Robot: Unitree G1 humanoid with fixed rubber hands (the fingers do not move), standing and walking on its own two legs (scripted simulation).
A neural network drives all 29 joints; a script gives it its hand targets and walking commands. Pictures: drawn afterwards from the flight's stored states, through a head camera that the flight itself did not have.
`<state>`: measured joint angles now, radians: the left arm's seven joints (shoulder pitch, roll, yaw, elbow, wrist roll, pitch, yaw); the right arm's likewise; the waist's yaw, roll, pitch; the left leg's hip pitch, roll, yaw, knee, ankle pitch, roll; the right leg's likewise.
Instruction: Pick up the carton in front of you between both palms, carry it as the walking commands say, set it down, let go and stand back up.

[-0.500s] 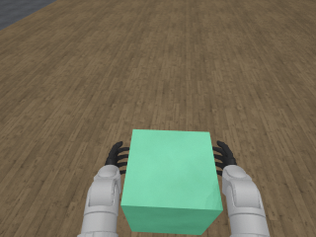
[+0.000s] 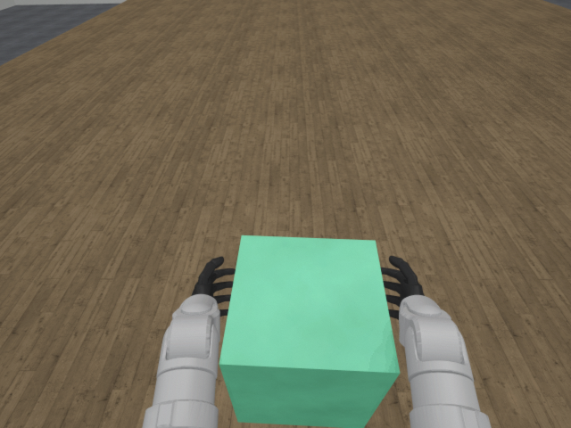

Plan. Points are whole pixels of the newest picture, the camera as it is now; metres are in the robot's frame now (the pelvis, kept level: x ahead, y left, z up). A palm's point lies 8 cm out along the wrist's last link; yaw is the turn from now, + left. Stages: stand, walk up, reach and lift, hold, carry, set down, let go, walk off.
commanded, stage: hold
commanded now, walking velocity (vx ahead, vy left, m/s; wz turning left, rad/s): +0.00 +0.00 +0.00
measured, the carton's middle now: (304, 334) +0.29 +0.00 -0.04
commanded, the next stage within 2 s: set down in 0.16 s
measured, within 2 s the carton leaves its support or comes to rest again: neither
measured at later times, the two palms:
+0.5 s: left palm (203, 295) +0.33 +0.16 +0.02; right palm (391, 293) +0.33 -0.14 +0.03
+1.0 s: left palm (223, 337) +0.37 +0.17 -0.19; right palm (367, 341) +0.36 -0.13 -0.18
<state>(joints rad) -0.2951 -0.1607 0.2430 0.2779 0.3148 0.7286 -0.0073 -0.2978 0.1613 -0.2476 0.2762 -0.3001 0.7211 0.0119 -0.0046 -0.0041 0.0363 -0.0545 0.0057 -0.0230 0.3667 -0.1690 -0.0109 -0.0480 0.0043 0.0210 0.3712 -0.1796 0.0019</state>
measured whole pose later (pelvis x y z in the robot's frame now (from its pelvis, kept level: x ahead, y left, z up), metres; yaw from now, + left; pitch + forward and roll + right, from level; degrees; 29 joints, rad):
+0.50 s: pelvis -0.01 +0.01 -0.01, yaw +0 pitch -5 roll +0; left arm -0.56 -0.20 0.50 0.55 0.46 0.56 -0.04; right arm -0.56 0.21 -0.53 0.54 -0.47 0.55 0.04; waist 0.00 -0.01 0.08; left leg -0.22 -0.04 -0.05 0.54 -0.24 0.01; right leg -0.22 0.02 0.09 0.55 -0.25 0.01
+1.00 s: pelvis -0.03 +0.01 -0.12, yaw +0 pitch +35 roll -1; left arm -0.64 -0.08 0.38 0.57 0.23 0.18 -0.01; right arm -0.58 0.19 -0.43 0.46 -0.21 0.17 -0.06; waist 0.00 -0.01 -0.16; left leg -1.36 -0.06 -0.09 1.11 -0.37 -0.02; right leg -1.35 0.07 0.08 1.11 -0.38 0.03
